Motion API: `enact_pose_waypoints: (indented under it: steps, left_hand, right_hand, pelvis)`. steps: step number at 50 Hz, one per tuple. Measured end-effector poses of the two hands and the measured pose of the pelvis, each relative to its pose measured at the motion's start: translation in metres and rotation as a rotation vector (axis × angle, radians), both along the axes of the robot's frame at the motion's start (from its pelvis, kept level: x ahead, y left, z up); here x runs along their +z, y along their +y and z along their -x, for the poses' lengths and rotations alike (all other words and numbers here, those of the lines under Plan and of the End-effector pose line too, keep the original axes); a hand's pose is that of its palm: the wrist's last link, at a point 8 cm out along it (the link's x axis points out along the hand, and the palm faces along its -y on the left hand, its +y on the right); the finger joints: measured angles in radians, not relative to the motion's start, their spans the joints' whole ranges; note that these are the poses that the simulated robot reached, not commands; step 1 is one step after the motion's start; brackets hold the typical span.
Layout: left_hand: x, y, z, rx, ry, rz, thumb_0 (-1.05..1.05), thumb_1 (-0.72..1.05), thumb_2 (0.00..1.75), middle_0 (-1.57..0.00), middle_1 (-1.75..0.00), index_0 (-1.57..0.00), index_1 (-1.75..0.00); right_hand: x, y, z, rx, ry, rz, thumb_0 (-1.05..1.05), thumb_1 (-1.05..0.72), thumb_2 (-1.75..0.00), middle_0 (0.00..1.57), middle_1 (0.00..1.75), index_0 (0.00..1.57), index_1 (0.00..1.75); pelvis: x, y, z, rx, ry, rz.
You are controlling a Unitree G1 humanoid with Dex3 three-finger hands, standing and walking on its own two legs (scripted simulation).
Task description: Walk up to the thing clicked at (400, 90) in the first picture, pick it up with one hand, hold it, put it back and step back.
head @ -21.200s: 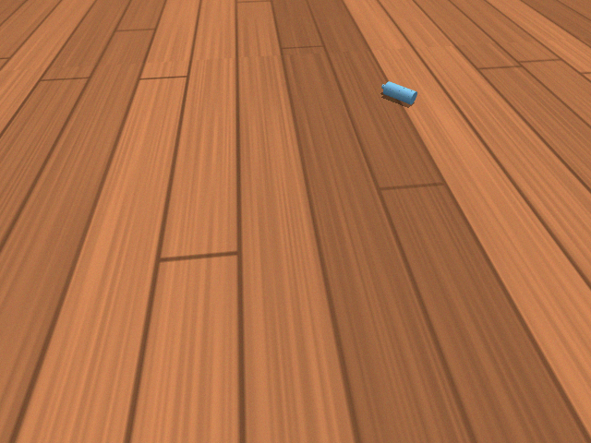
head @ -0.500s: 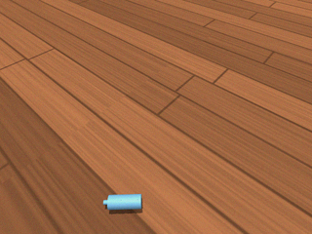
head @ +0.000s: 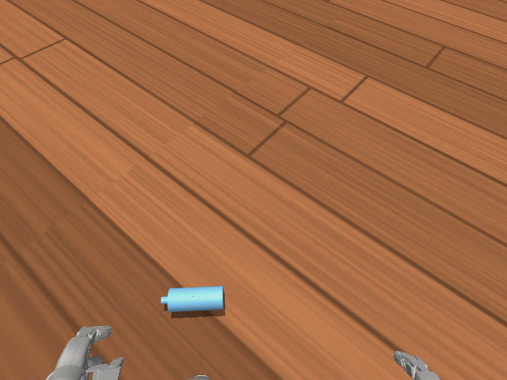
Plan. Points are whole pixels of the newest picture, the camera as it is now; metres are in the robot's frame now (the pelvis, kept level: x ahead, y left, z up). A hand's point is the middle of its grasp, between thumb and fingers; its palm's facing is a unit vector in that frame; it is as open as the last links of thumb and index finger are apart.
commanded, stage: rise first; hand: left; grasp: from above
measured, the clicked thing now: (192, 298) +0.43 +0.22 -0.72
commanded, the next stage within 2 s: none
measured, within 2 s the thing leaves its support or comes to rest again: neither
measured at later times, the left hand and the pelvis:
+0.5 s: hand out of the picture +0.14 +0.26 -0.21, palm faces -0.16 -0.87 -0.46, open 14.0 cm; pelvis +0.00 +0.01 -0.07, yaw +0 degrees
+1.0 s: hand (134, 361) +0.19 +0.28 -0.36, palm faces -0.42 -0.58 -0.70, open 14.2 cm; pelvis -0.04 +0.01 -0.21, yaw -2 degrees
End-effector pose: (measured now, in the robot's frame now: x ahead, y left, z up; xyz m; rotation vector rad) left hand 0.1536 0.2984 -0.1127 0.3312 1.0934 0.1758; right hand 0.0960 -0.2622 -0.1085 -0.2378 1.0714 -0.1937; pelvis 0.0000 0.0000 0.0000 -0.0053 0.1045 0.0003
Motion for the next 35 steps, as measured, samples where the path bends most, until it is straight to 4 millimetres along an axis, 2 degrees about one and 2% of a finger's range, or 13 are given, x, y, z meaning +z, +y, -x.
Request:
enact_pose_waypoints:
  steps: [3,8,14,24,35]
  left_hand:
    - [-0.003,-0.001,-0.002,-0.022,0.019,-0.019,0.01,0.23,0.96,-0.08,-0.88,-0.09,-0.86]
    - [-0.018,0.002,0.006,-0.034,0.067,-0.048,0.0,-0.11,0.98,-0.07,-1.0,-0.08,-0.98]
    - [-0.037,0.005,0.011,-0.062,0.049,-0.085,0.0,-0.38,0.99,-0.07,-1.05,-0.08,-1.05]
    - [-0.056,0.003,0.017,-0.121,0.058,-0.13,0.0,-0.5,1.0,-0.07,-1.06,-0.06,-1.06]
    - [-0.08,0.003,0.016,-0.193,0.039,-0.182,0.0,-0.53,0.98,-0.07,-1.06,-0.07,-1.07]
  right_hand:
    - [-0.003,0.006,0.001,-0.014,-0.015,-0.02,0.01,-0.93,-0.9,0.2,0.3,0.21,0.3]
    - [-0.013,0.01,-0.006,-0.005,-0.053,-0.029,0.01,-0.92,-0.9,0.21,0.3,0.21,0.3]
    - [-0.031,0.011,-0.023,0.024,-0.106,-0.008,0.01,-0.92,-0.9,0.21,0.3,0.21,0.3]
    - [-0.051,0.02,-0.056,0.069,-0.192,-0.007,0.01,-0.9,-0.89,0.2,0.3,0.21,0.3]
    - [-0.077,0.026,-0.071,0.116,-0.247,-0.009,0.01,-0.9,-0.9,0.21,0.3,0.21,0.3]
  pelvis:
    - [-0.004,0.002,-0.002,-0.003,0.019,0.002]
    - [-0.018,0.005,-0.003,-0.008,0.066,0.005]
    - [-0.043,0.008,-0.003,-0.007,0.127,0.009]
    - [-0.071,0.008,-0.003,-0.003,0.195,0.022]
    - [-0.103,0.008,0.004,0.0,0.266,0.034]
